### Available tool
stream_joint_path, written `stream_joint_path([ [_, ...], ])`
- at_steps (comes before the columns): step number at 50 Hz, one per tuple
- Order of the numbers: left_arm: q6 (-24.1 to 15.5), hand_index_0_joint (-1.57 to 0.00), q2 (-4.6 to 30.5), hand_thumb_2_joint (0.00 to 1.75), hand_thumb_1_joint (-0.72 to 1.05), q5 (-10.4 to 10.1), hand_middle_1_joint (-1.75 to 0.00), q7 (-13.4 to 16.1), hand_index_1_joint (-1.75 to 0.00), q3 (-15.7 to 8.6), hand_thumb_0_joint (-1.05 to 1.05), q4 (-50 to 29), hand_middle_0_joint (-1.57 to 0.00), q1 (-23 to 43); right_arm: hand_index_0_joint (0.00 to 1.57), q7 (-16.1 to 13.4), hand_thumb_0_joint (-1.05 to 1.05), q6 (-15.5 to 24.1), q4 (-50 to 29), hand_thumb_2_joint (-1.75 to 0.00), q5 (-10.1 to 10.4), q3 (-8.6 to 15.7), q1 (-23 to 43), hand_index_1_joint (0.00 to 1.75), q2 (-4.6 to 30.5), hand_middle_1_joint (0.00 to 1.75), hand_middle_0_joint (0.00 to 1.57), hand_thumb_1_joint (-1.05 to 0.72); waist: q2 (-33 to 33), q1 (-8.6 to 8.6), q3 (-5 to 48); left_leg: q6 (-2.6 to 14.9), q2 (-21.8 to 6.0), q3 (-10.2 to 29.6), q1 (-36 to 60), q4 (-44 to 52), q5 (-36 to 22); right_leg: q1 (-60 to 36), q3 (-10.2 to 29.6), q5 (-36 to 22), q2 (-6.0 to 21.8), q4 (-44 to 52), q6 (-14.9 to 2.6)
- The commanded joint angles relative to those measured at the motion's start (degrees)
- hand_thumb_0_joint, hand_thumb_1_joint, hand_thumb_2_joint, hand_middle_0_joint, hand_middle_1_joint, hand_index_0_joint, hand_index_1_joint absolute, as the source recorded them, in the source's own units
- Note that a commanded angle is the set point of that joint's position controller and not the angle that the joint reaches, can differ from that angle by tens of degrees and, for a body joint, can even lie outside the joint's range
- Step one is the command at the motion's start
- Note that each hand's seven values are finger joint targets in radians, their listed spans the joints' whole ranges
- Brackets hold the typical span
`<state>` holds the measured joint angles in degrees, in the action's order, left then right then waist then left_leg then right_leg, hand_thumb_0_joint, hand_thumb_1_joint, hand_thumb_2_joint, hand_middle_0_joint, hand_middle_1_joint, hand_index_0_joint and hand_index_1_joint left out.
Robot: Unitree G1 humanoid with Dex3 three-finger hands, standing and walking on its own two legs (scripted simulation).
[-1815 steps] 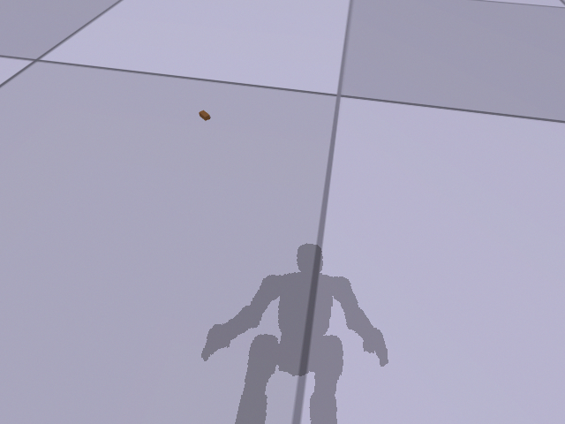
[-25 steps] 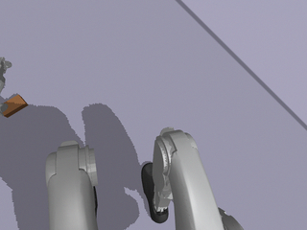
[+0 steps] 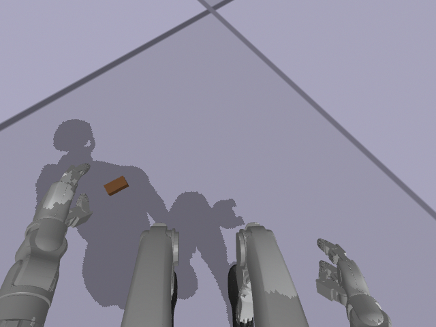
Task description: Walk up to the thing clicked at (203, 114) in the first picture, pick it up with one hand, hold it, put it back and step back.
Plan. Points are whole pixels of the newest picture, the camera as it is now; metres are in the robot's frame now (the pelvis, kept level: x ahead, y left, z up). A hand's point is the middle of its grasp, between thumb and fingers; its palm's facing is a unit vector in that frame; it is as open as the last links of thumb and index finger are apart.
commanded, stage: home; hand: left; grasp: from above
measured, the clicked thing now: (116, 185) +0.47 +0.30 -0.48
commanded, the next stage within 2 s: none
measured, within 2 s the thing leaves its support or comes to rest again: neither
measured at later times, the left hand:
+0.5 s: hand (51, 246) +0.24 +0.20 +0.11, palm faces +0.11 -0.97 -0.21, open 7.4 cm
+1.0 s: hand (13, 278) +0.22 +0.19 +0.17, palm faces +0.13 -0.97 -0.19, open 7.4 cm
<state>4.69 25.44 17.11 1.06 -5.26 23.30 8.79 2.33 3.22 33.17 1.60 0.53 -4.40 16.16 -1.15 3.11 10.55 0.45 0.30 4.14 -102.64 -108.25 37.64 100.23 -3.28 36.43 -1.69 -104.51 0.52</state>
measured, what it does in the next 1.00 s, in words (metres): rises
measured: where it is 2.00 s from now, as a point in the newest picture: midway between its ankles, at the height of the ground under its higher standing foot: (203, 316)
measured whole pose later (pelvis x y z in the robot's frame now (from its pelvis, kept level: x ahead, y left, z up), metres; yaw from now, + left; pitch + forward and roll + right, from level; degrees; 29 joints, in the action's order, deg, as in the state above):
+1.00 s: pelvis +0.07 +0.00 +0.22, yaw +5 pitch +10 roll -3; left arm 25.8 12.8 -3.3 0.9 -1.6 -7.1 -28.8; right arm -10.6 14.2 29.4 0.5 -3.1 -16.0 12.5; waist -2.3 1.9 9.0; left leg 0.2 0.1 4.2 -40.0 -57.9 27.7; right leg 37.1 -2.7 26.6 -1.3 -53.7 0.1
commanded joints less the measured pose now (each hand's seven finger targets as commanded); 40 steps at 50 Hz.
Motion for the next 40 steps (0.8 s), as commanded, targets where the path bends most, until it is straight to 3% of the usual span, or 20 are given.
stream_joint_path([
  [1,1.26,-0.2,7.96,0.9,0.9,-6.68,-0.3,1.78,-0.3,-4.24,0.0,-17.47,-0.2,2.35,0.2,-2.43,0.0,2.44,-7.07,-0.9,0.7,3.54,-3.27,0.3,8.42,0.3,0.2,-0.9,-7.42,0.72,28.96,1.12,-0.65,1.01,30.09,22.28,-3.97,-21.74,0.68,-5.99,-0.4,18.49,-2.43],
  [6,6.33,-0.2,4.44,0.9,0.9,-12.72,-0.3,2.27,-0.3,-3.44,0.0,-22.07,-0.2,-4.16,0.2,-4.73,0.0,3.48,-8.36,-0.9,1.16,2.55,-2.51,0.3,7.13,0.3,0.2,-0.9,-6.02,1.56,24.87,1.09,-0.62,1.68,36.14,29.81,-2.56,-28.63,1.29,-4.95,-0.37,26.24,-2.11],
  [11,11.06,-0.2,0.85,0.9,0.9,-17.22,-0.3,3.46,-0.3,-3.28,0.0,-25.87,-0.2,-12.09,0.2,-7.26,0.0,4.92,-9.15,-0.9,1.61,0.84,-4.17,0.3,5.26,0.3,0.2,-0.9,-4.59,1.28,22.44,1.04,-0.44,0.75,43.71,35.8,-8.34,-38.88,1.7,-9.46,-0.43,34.54,-1.95],
  [12,11.57,-0.2,0.05,0.9,0.9,-17.99,-0.3,3.57,-0.3,-3.15,0.0,-26.47,-0.2,-12.28,0.2,-7.76,0.0,5.32,-8.94,-0.9,1.61,0.54,-4.62,0.3,5.14,0.3,0.2,-0.9,-4.82,1.83,21.73,1.0,-0.48,0.8,45.01,37.12,-9.61,-40.8,1.78,-10.55,-0.32,35.78,-1.95],
  [14,12.62,-0.2,-0.71,0.9,0.9,-19.37,-0.3,3.65,-0.3,-3.64,0.0,-27.3,-0.2,-15.39,0.2,-8.94,0.0,6.12,-9.06,-0.9,1.59,-0.03,-5.12,0.3,4.75,0.3,0.2,-0.9,-5.1,0.92,19.51,0.8,-0.55,1.32,47.87,40.21,-10.99,-43.46,1.44,-11.67,-0.28,38.17,-1.93],
  [18,14.22,-0.2,-3.06,0.9,0.9,-20.8,-0.3,3.49,-0.3,-2.81,0.0,-29.52,-0.2,-20.21,0.2,-10.94,0.0,7.68,-9.63,-0.9,1.15,-0.75,-6.68,0.3,3.85,0.3,0.2,-0.9,-5.39,1.09,15.54,0.62,-0.62,1.15,53.6,45.95,-13.5,-49.33,1.17,-13.91,-0.3,44.11,-1.79],
  [24,16.64,-0.2,-5.27,0.9,0.9,-21.22,-0.3,3.25,-0.3,-1.54,0.0,-35.05,-0.2,-29.65,0.2,-12.84,0.0,9.34,-11.23,-0.9,0.53,-0.97,-9.71,0.3,2.79,0.3,0.2,-0.9,-4.48,0.43,11.42,0.45,-0.24,-0.15,61.45,52.92,-19.88,-59.21,0.67,-19.17,-0.36,52.44,-1.52],
  [29,18.16,-0.2,-7.11,0.9,0.9,-21.06,-0.3,2.96,-0.3,-0.06,0.0,-38.76,-0.2,-35.58,0.2,-13.71,0.0,10.67,-12.24,-0.9,0.0,-0.97,-10.03,0.3,2.16,0.3,0.2,-0.9,-3.2,0.11,6.65,0.53,-0.1,-0.56,64.51,56.92,-20.79,-63.1,0.43,-19.81,-0.52,56.99,-1.28],
  [32,18.62,-0.2,-7.33,0.9,0.9,-20.65,-0.3,2.37,-0.3,0.63,0.0,-40.8,-0.2,-37.43,0.2,-13.97,0.0,11.29,-12.74,-0.9,-0.17,-0.61,-10.15,0.3,2.41,0.3,0.2,-0.9,-2.05,-0.03,5.14,0.48,-0.3,0.01,66.33,58.6,-22.74,-64.18,-0.02,-20.88,-0.63,57.96,-1.27],
  [36,19.01,-0.2,-7.45,0.9,0.9,-20.57,-0.3,1.43,-0.3,1.17,0.0,-41.6,-0.2,-37.35,0.2,-14.07,0.0,12.25,-12.98,-0.9,-0.53,-0.44,-9.75,0.3,2.84,0.3,0.2,-0.9,-0.79,0.14,2.67,0.75,-0.18,-0.43,67.04,59.88,-21.0,-64.76,-0.3,-19.23,-0.54,59.57,-0.97],
  [40,18.83,-0.2,-7.16,0.9,0.9,-20.39,-0.3,0.66,-0.3,0.49,0.0,-40.55,-0.2,-36.29,0.2,-14.04,0.0,13.07,-12.75,-0.9,-0.84,-0.25,-9.57,0.3,3.27,0.3,0.2,-0.9,0.38,0.08,1.25,0.93,0.05,-0.82,66.91,59.53,-20.58,-64.99,-0.04,-18.97,-0.13,60.08,-0.74],
])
